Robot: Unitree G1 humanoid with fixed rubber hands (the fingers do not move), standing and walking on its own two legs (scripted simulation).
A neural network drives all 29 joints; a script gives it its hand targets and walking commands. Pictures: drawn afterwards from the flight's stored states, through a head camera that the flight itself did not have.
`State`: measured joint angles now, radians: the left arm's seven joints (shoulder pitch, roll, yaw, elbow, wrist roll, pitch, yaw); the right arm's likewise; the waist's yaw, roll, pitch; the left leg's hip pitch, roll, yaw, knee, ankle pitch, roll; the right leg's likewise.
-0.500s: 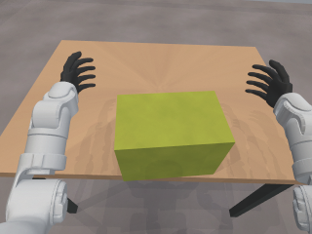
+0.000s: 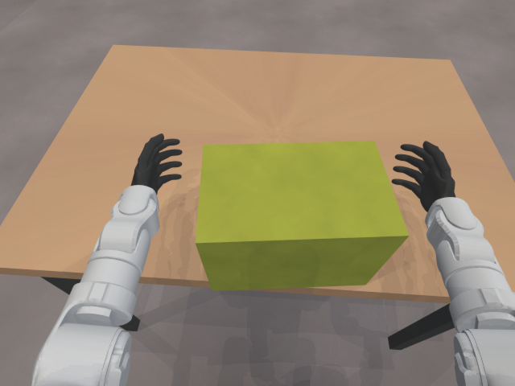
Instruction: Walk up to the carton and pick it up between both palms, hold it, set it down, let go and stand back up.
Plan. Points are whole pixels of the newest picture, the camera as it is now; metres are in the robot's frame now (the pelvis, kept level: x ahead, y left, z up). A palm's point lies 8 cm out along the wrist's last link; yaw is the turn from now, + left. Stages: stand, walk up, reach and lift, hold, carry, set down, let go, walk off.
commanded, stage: reach and lift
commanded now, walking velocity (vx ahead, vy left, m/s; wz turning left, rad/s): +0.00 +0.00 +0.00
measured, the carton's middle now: (289, 219) +0.38 -0.02 +0.02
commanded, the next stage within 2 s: none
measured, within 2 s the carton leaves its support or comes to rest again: neither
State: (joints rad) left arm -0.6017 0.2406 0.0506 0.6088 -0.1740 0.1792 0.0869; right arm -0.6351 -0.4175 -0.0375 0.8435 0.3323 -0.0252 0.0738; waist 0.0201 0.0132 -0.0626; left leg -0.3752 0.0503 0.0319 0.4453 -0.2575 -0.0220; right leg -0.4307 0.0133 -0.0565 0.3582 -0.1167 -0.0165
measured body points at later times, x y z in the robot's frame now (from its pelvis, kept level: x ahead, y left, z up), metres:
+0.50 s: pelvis -0.01 -0.01 -0.01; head +0.05 -0.02 +0.44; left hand +0.42 +0.17 +0.07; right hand +0.43 -0.24 +0.07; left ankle -0.03 +0.13 -0.74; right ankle +0.03 -0.11 -0.74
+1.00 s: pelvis -0.01 -0.01 -0.01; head +0.04 -0.02 +0.44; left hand +0.42 +0.16 +0.07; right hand +0.43 -0.21 +0.06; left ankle -0.03 +0.13 -0.74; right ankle +0.03 -0.11 -0.74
